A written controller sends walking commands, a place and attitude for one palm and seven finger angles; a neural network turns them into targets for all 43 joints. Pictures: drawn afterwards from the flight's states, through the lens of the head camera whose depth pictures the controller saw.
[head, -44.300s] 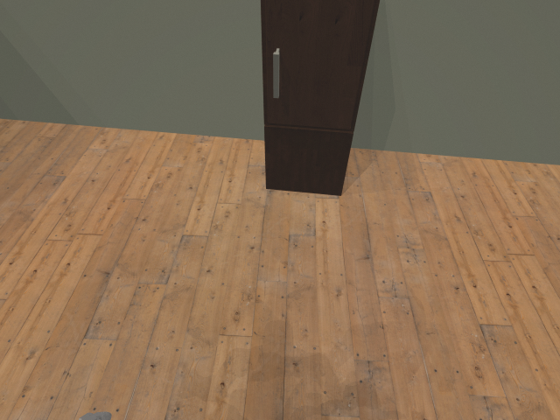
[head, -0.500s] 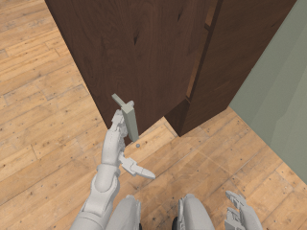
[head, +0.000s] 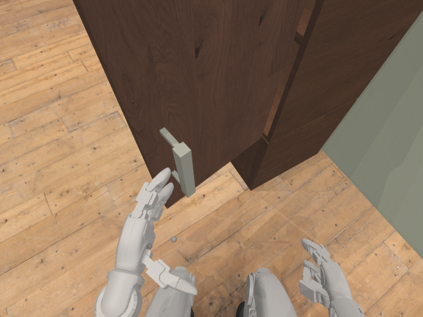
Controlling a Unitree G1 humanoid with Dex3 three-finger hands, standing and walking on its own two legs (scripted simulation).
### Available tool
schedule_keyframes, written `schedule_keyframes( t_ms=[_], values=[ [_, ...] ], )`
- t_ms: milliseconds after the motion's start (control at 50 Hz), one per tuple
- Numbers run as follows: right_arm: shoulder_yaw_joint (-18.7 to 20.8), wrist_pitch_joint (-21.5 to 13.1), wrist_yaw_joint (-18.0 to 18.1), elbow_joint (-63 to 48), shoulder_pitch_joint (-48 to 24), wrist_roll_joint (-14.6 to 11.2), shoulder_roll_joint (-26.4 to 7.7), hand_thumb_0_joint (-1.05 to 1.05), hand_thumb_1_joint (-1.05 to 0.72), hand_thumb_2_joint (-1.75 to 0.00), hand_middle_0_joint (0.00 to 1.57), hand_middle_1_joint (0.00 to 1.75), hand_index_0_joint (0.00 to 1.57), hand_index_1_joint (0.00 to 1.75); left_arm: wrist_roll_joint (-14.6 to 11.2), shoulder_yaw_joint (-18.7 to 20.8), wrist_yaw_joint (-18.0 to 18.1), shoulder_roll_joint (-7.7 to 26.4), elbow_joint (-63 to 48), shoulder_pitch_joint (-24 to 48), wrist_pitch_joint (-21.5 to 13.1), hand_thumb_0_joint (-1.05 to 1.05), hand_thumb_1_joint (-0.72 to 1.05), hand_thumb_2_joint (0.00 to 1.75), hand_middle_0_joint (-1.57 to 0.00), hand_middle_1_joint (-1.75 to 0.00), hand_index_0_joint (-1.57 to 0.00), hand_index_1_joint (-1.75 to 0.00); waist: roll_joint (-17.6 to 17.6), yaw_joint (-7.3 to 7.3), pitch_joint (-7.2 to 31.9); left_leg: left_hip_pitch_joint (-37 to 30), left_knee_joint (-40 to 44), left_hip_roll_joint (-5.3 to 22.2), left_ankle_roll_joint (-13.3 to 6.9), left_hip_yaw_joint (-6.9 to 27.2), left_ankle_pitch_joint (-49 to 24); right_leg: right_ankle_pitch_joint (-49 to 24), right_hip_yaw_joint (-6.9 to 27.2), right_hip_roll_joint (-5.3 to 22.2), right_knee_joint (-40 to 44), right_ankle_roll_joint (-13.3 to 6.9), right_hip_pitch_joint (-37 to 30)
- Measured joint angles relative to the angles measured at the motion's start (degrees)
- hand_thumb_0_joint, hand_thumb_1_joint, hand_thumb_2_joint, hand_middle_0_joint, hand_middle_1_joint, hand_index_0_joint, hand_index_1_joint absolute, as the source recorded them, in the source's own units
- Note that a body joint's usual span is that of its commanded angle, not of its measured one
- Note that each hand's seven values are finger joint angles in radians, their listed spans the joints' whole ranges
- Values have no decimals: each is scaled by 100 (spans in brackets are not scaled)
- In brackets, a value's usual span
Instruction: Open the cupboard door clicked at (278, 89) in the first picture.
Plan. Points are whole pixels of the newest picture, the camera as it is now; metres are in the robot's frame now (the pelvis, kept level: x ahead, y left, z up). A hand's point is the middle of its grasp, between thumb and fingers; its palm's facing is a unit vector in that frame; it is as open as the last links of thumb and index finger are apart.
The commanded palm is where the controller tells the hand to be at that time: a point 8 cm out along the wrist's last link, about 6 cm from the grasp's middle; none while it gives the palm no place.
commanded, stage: slide the hand sideways off the handle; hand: left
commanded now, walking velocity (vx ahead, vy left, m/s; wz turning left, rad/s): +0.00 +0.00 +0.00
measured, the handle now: (178, 165) +0.38 +0.09 +0.03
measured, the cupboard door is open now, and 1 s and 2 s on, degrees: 100 100 100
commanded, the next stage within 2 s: draw the hand back to the body in 0.36 s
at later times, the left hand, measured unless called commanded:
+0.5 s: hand (152, 261) +0.21 +0.11 +0.02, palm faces -0.11 -0.99 -0.01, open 16.3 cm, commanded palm +0.20 +0.18 +0.04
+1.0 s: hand (83, 255) +0.20 +0.17 +0.14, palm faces -0.04 -0.99 -0.11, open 16.1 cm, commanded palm +0.17 +0.23 +0.16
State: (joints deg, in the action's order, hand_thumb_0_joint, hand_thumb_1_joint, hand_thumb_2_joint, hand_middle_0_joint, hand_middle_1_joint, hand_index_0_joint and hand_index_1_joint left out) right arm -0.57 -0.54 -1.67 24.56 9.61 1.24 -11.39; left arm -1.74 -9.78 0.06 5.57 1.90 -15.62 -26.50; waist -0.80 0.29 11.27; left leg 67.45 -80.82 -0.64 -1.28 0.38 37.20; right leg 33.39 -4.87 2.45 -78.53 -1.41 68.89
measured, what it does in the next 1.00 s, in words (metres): rises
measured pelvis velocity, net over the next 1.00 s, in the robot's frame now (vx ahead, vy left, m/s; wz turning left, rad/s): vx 0.01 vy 0.00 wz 0.00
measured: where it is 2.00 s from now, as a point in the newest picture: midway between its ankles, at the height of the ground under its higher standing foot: outside the picture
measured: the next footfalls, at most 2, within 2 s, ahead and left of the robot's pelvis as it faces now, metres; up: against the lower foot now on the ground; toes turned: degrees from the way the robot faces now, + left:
none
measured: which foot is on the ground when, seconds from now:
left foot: down 0.00-1.00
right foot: down 0.00-1.00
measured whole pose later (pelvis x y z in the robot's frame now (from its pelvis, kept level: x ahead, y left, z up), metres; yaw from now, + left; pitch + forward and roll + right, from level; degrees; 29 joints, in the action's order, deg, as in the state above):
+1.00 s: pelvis +0.01 +0.00 +0.07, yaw +0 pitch +13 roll -2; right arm -1.2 -3.7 4.2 22.5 16.4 -2.1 -12.9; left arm -12.3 5.3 -10.6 15.6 -16.1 -33.4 -16.3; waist -2.1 0.1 10.1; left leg 45.1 -64.1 0.6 -0.7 1.8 32.1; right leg 27.8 -6.1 0.5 -60.3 -1.5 45.6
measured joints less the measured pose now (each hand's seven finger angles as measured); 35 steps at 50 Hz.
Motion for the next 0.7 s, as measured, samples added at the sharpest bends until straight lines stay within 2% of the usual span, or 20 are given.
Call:
schedule_keyframes(
  t_ms=[160,360,480,580,700],
  values=[
    [2,-122,89,-17,29,-13,-51,1,-91,-90,20,30,20,30,-167,234,-291,186,-301,-408,-55,-1,-50,30,-15,-29,-15,-30,5,5,32,108,-153,32,56,75,42,45,-73,-28,-134,-62,91],
    [37,-232,210,33,127,-80,-112,2,-91,-90,20,30,20,30,-598,721,-733,428,-540,-693,38,-2,-50,30,-15,-30,-15,-30,-19,-30,54,196,-280,90,116,146,59,43,-142,-83,-225,-125,164],
    [47,-342,259,47,182,-87,-156,2,-91,-90,20,30,20,30,-694,735,-876,453,-612,-796,20,-1,-50,30,-15,-30,-15,-30,-37,-51,87,248,-335,95,120,156,53,33,-151,-87,-269,-130,211],
    [53,-299,308,4,217,-134,-122,2,-91,-90,20,30,20,30,-712,822,-871,594,-955,-803,283,-2,-50,30,-15,-30,-15,-30,-37,-26,31,128,-305,116,118,154,46,11,-148,-112,-224,-132,93],
    [-32,-180,397,-62,371,-253,-33,2,-91,-90,20,30,20,30,-889,1102,-876,710,-1450,-1114,692,-2,-50,30,-15,-30,-15,-30,-127,-25,-40,-541,290,118,104,163,-148,-180,-152,-139,394,-92,-603]
  ],
)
